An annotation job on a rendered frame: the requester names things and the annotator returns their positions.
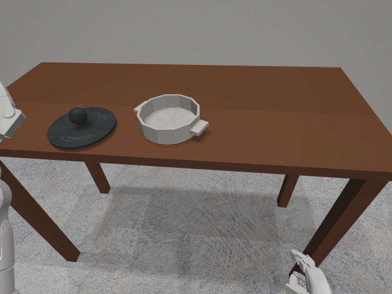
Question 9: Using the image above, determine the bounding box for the pot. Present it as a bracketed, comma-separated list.
[134, 94, 209, 145]

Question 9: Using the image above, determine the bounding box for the left robot forearm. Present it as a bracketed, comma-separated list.
[0, 168, 20, 294]

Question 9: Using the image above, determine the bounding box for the table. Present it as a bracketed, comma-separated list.
[0, 62, 392, 279]

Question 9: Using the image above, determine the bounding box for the lid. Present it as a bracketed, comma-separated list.
[47, 107, 116, 149]

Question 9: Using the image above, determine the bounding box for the left robot hand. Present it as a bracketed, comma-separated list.
[0, 80, 26, 144]

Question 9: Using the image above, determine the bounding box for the knob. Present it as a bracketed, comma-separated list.
[69, 107, 88, 124]

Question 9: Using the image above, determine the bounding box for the right robot hand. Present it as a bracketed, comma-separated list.
[286, 250, 332, 294]

